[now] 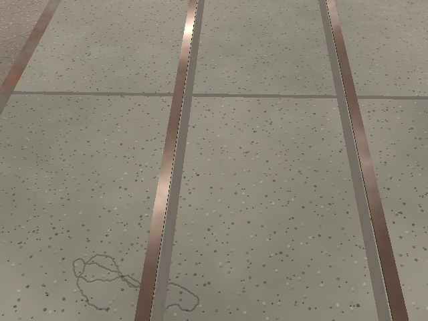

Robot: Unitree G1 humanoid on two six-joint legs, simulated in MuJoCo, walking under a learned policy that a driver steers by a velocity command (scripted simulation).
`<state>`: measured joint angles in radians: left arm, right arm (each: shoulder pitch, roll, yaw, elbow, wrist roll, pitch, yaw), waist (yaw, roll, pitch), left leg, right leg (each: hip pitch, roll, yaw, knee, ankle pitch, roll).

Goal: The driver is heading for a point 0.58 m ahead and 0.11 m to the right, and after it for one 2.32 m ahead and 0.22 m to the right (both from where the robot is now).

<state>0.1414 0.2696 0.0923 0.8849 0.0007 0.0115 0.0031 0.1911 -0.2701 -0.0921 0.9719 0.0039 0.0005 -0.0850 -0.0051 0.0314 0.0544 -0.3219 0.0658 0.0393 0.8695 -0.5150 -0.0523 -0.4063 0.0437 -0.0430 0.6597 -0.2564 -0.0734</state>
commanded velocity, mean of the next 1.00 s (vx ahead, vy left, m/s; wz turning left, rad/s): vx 0.31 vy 0.00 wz -0.39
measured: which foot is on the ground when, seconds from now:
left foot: up 0.00-0.38, down 0.40-0.86, up 0.88-1.00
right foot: down 0.00-0.40, up 0.42-0.82, down 0.84-1.00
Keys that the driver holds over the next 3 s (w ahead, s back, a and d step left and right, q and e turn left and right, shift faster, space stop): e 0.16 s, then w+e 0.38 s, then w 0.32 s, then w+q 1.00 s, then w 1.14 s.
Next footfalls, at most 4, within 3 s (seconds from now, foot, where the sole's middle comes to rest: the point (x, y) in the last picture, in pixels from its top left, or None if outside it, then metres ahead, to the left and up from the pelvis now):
0.40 left None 0.10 0.13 -0.76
0.84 right None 0.25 -0.25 -0.76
1.38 left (280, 259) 0.64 -0.15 -0.76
1.86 right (332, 189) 0.90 -0.37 -0.76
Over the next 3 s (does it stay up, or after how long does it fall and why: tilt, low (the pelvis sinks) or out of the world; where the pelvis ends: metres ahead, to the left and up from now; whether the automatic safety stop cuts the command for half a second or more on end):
stays up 1.33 -0.17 0.01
